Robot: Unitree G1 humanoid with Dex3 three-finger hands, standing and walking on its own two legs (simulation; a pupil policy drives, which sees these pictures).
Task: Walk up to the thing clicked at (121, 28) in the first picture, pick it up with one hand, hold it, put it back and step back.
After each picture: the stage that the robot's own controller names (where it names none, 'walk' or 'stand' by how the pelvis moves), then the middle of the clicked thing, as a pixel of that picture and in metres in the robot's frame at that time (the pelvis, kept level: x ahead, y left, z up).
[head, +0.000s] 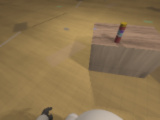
stand; (120, 33) +1.01 -0.33 -0.02
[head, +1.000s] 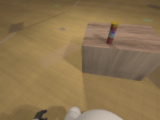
rise first; (111, 34) +0.92 -0.16 +0.00
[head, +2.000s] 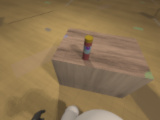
walk; (87, 49) +0.62 +0.09 +0.00
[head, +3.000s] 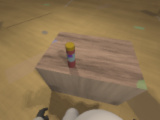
stand; (71, 56) +0.51 +0.19 +0.00
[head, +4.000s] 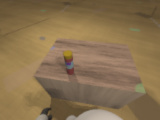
stand; (69, 63) +0.47 +0.20 -0.03
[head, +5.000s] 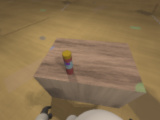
stand; (68, 63) +0.46 +0.21 -0.03
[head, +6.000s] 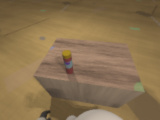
stand; (68, 63) +0.47 +0.21 -0.03
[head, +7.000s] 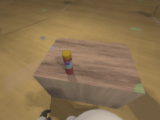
stand; (68, 63) +0.47 +0.21 -0.03
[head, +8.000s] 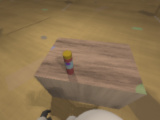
stand; (68, 63) +0.46 +0.20 -0.03
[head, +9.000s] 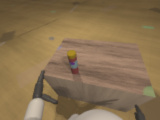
rise first; (73, 63) +0.47 +0.20 -0.03
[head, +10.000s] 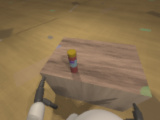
go down; (73, 62) +0.48 +0.19 -0.03
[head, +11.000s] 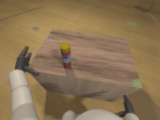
go down; (66, 57) +0.49 +0.18 -0.01
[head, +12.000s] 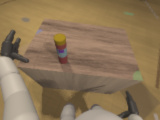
go down; (61, 51) +0.49 +0.19 +0.03
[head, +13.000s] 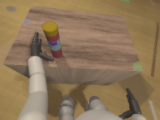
close in; (54, 43) +0.50 +0.20 +0.07
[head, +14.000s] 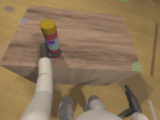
close; (52, 42) +0.50 +0.19 +0.08
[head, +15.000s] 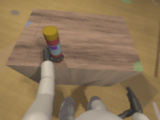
lift; (55, 47) +0.47 +0.19 +0.07
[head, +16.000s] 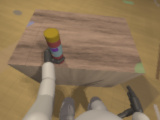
lift; (56, 49) +0.46 +0.19 +0.07
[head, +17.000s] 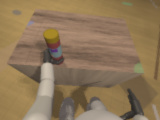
lift; (55, 50) +0.46 +0.19 +0.07
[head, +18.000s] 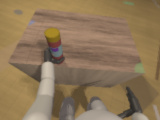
lift; (56, 49) +0.46 +0.19 +0.07
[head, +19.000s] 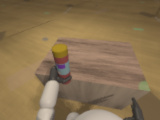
hold; (63, 66) +0.30 +0.17 +0.17
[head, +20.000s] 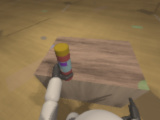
hold; (65, 64) +0.33 +0.17 +0.15
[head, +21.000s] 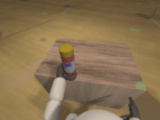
crouch; (69, 65) +0.33 +0.14 +0.15
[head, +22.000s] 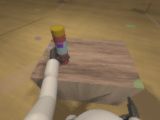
crouch; (61, 47) +0.44 +0.19 +0.19
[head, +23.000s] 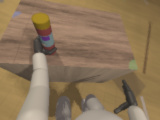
lower; (46, 38) +0.51 +0.21 +0.08
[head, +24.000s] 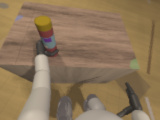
lower; (48, 40) +0.51 +0.20 +0.08
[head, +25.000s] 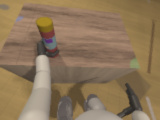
lower; (49, 41) +0.51 +0.20 +0.08
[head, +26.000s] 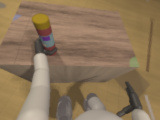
lower; (47, 39) +0.52 +0.20 +0.09
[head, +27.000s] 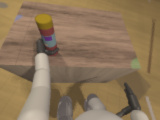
loosen; (49, 39) +0.52 +0.20 +0.09
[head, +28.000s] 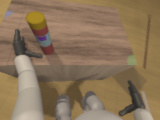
rise; (43, 38) +0.51 +0.20 +0.09
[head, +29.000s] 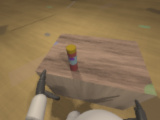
sink last; (72, 59) +0.47 +0.18 +0.02
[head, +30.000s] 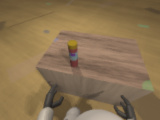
stand; (73, 55) +0.50 +0.18 +0.03
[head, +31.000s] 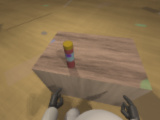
stand; (69, 56) +0.49 +0.19 +0.04
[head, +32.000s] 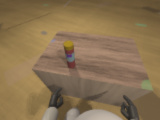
stand; (70, 56) +0.49 +0.19 +0.04
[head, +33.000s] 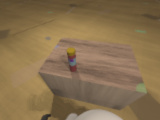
stand; (72, 60) +0.51 +0.19 -0.02
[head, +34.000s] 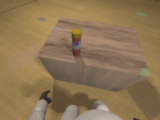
walk; (76, 44) +0.58 +0.14 +0.01
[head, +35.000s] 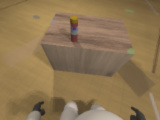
walk; (74, 30) +0.77 +0.22 -0.01
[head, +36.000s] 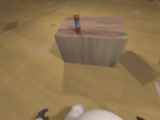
walk; (77, 24) +1.09 +0.27 -0.01
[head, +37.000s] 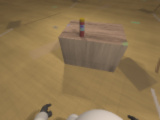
stand; (81, 28) +1.13 +0.19 -0.02
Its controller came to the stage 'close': yes
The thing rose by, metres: 0.20
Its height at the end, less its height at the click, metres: +0.00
